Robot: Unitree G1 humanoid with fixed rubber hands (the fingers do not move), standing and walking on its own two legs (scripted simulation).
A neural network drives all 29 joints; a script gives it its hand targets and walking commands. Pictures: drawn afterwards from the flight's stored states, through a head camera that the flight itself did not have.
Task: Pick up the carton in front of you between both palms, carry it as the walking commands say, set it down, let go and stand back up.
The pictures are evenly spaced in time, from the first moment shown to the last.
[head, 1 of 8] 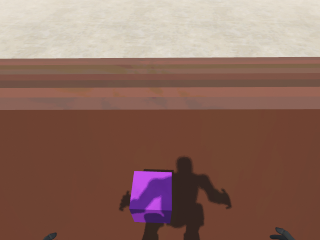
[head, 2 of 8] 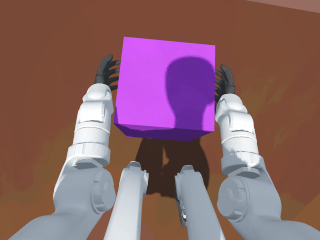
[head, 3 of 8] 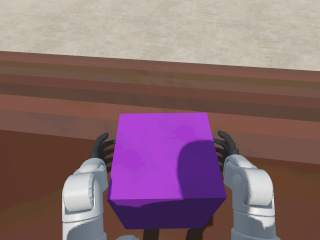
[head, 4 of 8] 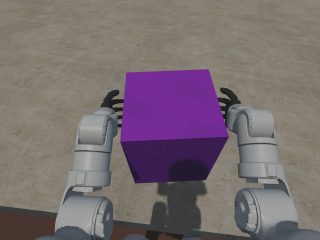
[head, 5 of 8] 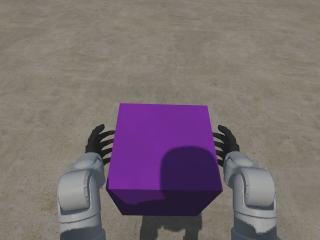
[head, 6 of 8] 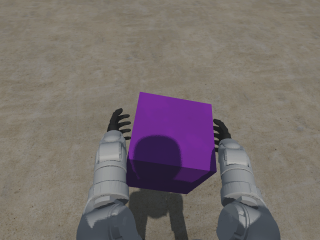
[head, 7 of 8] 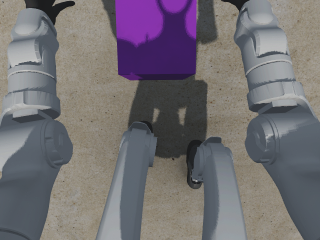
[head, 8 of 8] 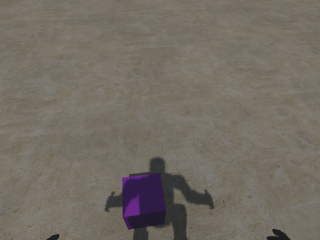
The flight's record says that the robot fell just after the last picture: no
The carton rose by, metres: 0.69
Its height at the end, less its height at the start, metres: -0.96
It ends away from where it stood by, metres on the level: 6.71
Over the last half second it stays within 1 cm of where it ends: yes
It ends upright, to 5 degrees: yes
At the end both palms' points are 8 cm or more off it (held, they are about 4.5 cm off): yes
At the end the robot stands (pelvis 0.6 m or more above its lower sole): yes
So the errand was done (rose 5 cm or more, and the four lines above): yes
